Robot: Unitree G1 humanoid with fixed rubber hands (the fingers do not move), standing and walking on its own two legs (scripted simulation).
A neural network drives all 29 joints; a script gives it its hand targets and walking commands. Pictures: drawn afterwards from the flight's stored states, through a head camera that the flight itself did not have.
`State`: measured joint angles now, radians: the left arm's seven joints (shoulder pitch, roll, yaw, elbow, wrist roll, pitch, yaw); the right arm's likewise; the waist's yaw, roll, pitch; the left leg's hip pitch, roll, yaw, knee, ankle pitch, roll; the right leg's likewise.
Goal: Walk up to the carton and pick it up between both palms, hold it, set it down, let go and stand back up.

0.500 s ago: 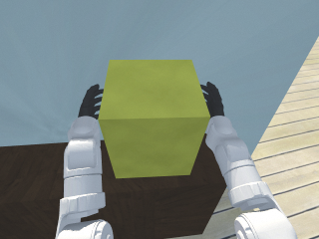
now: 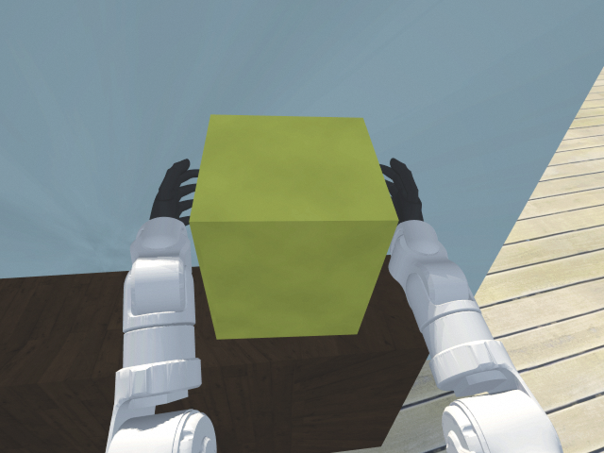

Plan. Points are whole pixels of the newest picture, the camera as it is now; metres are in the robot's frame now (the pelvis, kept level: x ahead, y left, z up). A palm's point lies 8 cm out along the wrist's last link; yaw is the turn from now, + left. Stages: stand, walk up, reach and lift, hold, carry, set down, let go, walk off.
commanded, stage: hold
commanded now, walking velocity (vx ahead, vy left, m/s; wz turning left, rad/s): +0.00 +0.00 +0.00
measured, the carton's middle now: (288, 231) +0.40 +0.00 +0.12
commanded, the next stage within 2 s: none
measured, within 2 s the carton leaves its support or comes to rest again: neither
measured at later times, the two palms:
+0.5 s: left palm (169, 218) +0.37 +0.15 +0.18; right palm (403, 213) +0.37 -0.15 +0.17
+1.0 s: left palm (172, 223) +0.37 +0.15 +0.17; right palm (405, 220) +0.36 -0.15 +0.16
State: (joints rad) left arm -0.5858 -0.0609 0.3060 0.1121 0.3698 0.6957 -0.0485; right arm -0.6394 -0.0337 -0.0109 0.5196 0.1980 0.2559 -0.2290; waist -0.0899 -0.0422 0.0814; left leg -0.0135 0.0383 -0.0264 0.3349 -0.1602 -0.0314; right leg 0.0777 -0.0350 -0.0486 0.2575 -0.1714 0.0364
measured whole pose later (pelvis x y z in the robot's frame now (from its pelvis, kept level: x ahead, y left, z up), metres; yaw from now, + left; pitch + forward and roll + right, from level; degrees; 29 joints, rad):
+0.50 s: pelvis +0.00 +0.00 +0.00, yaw +0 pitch -8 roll -1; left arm -0.59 -0.06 0.31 0.13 0.36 0.67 -0.05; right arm -0.65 -0.03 -0.02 0.52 0.19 0.24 -0.23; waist -0.09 -0.04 0.06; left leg -0.03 0.04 -0.03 0.33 -0.16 -0.03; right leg 0.06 -0.03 -0.05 0.25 -0.17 0.03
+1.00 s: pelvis +0.00 +0.00 +0.00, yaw +0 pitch -9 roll -1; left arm -0.58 -0.06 0.31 0.11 0.37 0.70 -0.06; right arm -0.64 -0.02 -0.02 0.51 0.18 0.26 -0.23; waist -0.09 -0.05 0.08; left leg -0.01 0.04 -0.03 0.32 -0.15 -0.04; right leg 0.07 -0.03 -0.05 0.25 -0.17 0.03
